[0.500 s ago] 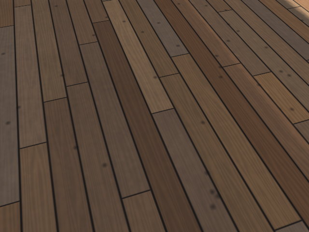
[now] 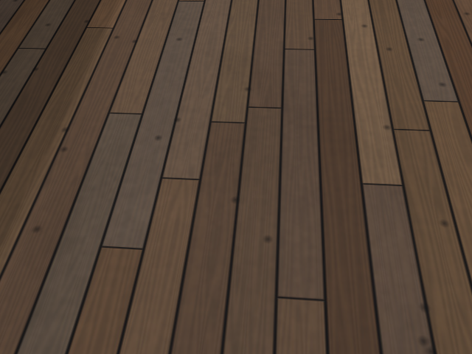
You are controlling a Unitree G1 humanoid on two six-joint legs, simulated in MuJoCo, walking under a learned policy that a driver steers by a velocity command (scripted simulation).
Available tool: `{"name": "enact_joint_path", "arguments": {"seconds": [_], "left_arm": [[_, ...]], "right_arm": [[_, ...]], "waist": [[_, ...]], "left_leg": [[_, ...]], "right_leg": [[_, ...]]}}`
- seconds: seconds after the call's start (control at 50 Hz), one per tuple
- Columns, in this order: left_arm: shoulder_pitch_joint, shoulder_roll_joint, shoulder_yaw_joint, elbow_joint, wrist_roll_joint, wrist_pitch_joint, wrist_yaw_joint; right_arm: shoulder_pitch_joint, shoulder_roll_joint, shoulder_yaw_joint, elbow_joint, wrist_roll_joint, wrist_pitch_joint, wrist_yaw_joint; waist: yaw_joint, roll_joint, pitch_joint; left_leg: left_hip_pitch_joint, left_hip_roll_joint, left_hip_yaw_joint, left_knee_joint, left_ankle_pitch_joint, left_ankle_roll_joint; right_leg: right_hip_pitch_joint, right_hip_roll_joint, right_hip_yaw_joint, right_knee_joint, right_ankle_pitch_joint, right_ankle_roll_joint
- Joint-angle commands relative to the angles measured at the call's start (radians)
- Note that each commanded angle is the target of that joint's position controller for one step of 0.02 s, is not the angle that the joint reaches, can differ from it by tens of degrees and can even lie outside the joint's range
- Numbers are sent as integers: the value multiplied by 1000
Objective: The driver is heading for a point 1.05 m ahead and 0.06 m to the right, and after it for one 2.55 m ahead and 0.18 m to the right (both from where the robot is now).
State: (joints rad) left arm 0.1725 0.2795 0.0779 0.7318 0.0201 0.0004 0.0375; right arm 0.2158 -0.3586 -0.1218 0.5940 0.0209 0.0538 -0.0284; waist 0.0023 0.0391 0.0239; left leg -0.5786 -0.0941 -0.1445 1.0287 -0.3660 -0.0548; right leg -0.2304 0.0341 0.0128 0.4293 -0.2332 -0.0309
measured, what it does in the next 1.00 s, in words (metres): walks ahead: left foot, then right foot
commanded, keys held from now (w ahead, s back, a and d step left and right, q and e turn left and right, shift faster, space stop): q+shift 0.20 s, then shift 0.02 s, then e+shift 0.02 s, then w+e+shift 0.76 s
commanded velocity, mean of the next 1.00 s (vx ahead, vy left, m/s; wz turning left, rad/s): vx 0.53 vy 0.00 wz -0.15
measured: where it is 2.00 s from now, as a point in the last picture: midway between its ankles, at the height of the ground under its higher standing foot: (316, 139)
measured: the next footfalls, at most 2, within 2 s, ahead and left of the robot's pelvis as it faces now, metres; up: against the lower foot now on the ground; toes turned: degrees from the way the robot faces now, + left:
left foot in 0.34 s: +0.03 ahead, +0.17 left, +0.00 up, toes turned +18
right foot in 0.84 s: +0.45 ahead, +0.04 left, +0.00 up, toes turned -10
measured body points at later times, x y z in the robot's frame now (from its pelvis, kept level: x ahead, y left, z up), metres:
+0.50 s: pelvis +0.07 +0.08 +0.00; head +0.08 +0.10 +0.45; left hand +0.09 +0.37 -0.13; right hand +0.23 -0.16 -0.09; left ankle -0.01 +0.15 -0.74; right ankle +0.11 -0.08 -0.65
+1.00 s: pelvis +0.42 +0.05 -0.02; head +0.44 +0.06 +0.43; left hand +0.52 +0.34 -0.15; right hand +0.52 -0.21 -0.11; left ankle +0.38 +0.24 -0.63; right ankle +0.41 +0.05 -0.74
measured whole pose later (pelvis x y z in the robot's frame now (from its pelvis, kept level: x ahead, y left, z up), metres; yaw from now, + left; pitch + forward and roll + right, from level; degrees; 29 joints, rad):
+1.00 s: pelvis +0.42 +0.05 -0.02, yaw -14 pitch +0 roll -1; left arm 0.36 0.33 0.08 0.84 0.02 -0.01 -0.01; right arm 0.17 -0.23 0.00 0.70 -0.06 -0.09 0.01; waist 0.02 -0.01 0.04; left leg -0.47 0.10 -0.09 1.33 -0.31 -0.02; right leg -0.25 0.21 -0.03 0.54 -0.29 -0.19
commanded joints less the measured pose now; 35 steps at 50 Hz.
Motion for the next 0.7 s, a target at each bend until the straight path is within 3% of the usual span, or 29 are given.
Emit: {"name": "enact_joint_path", "arguments": {"seconds": [0.02,0.06,0.1,0.18,0.24,0.28,0.3,0.32,0.34,0.36,0.38,0.4,0.44,0.46,0.48,0.5,0.54,0.56,0.66,0.7], "left_arm": [[-101,103,13,-99,-5,-13,21],[-36,124,19,-86,2,-2,22],[-3,154,28,-77,3,8,18],[-21,200,48,-75,-7,13,-3],[-13,215,56,-58,-32,3,-24],[28,229,57,-32,-63,-12,-40],[10,212,46,-23,-76,-18,-47],[13,147,21,-7,-70,-27,-57],[-14,60,-15,-7,-41,-36,-70],[-80,25,-29,-81,-41,-57,-77],[-152,139,5,-94,-74,-74,-72],[-141,160,17,-98,-96,-81,-74],[-57,162,25,-53,-65,-81,-71],[-23,157,29,-33,-61,-74,-71],[27,110,15,15,64,-29,-98],[46,89,15,18,56,-8,-112],[16,84,13,14,12,7,-123],[-10,82,12,6,2,9,-125],[-137,62,-8,-36,13,5,-143],[-189,49,-20,-64,12,5,-149]], "right_arm": [[15,-60,-12,-64,6,-3,11],[-63,-43,3,-102,13,-6,18],[-93,-30,14,-126,9,-6,27],[-112,-17,24,-144,4,-1,43],[-123,-15,24,-147,-1,12,46],[-105,6,30,-141,6,14,47],[-27,9,30,-105,11,7,49],[89,-11,21,-43,16,-3,44],[240,-69,0,2,12,-16,34],[294,-202,-23,-8,-13,-41,26],[283,-166,-18,-17,-20,-79,27],[231,-119,2,-6,-23,-107,24],[113,-38,29,-3,-13,-134,24],[90,-13,37,-3,-19,-144,23],[108,-31,47,28,-73,-133,23],[109,-31,42,37,-71,-135,25],[124,-15,45,61,-63,-141,31],[138,-8,46,75,-61,-144,31],[214,-2,47,159,-60,-156,14],[240,-5,49,195,-60,-154,7]], "waist": [[-12,-139,-25],[40,-161,-26],[62,-171,-44],[60,-178,-58],[52,-183,-70],[37,-176,-105],[-13,-162,-103],[-60,-112,-114],[-134,23,-161],[-161,266,-182],[-201,133,-130],[-158,152,-36],[-70,125,35],[-45,129,56],[-22,34,41],[-7,48,57],[-9,61,90],[-14,59,107],[-35,26,169],[-44,20,183]], "left_leg": [[-163,103,62,175,47,-41],[-200,140,103,103,66,-66],[-184,168,121,33,52,-75],[-60,187,174,-122,54,-51],[91,145,212,-262,11,-11],[210,115,208,-394,-37,40],[352,102,216,-513,19,79],[577,80,220,-570,49,111],[826,203,52,-612,3,150],[943,490,-417,-745,-377,312],[831,533,-512,-839,-497,370],[772,507,-413,-852,-480,331],[662,431,-193,-873,-265,244],[609,399,-91,-893,-163,205],[515,347,40,-921,-40,140],[485,324,119,-929,26,121],[460,310,200,-952,66,109],[469,313,220,-961,83,110],[607,339,333,-997,204,109],[679,340,388,-978,392,98]], "right_leg": [[133,-256,128,-125,318,-153],[207,-271,93,-123,383,-177],[255,-299,64,-115,442,-192],[229,-332,-34,-105,484,-184],[177,-336,-69,-61,530,-167],[150,-356,-21,-90,176,-164],[57,-347,-23,-84,-42,-151],[-95,-311,-56,-27,-185,-126],[-291,-231,-132,228,-243,-65],[-655,-93,-159,602,-399,5],[-742,-105,15,775,-358,-7],[-789,-117,79,806,-245,-27],[-740,-145,108,763,-61,-16],[-690,-155,117,750,16,-3],[-565,-101,52,773,67,15],[-551,-99,33,785,110,24],[-577,-104,28,766,179,30],[-604,-103,26,742,206,28],[-678,-120,-62,553,249,-31],[-661,-115,-127,468,208,-70]]}}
